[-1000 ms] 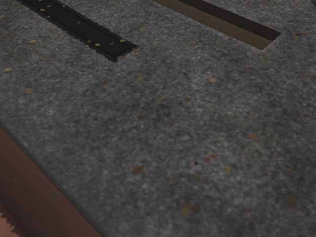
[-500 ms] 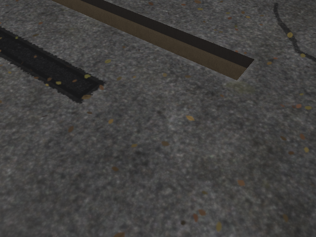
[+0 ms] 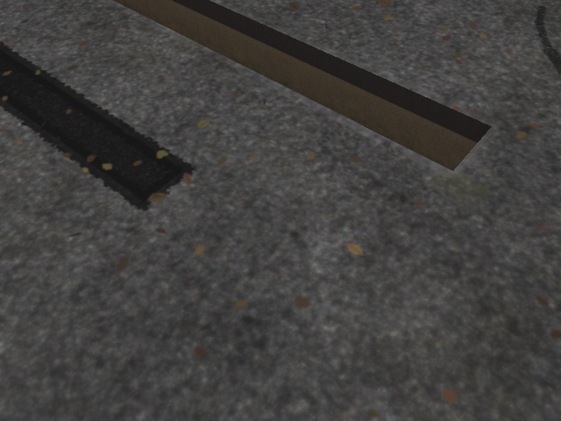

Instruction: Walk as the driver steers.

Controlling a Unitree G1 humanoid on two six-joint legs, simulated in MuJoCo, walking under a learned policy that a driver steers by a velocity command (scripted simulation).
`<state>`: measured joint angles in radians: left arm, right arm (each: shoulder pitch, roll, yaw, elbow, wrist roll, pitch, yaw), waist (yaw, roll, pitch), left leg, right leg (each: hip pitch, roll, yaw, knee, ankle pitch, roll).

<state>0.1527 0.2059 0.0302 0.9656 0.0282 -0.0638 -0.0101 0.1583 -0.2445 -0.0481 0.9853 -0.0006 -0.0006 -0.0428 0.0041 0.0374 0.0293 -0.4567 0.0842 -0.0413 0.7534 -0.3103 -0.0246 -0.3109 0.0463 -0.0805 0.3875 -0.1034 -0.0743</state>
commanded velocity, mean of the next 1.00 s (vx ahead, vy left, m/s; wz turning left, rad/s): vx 0.02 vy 0.00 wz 0.00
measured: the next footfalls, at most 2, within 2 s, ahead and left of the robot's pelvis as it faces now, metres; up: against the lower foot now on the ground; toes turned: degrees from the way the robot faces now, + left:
left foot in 0.08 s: +0.09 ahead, +0.15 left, +0.00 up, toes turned +1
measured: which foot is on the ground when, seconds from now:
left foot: up 0.00-0.06, down 0.08-1.00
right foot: down 0.00-1.00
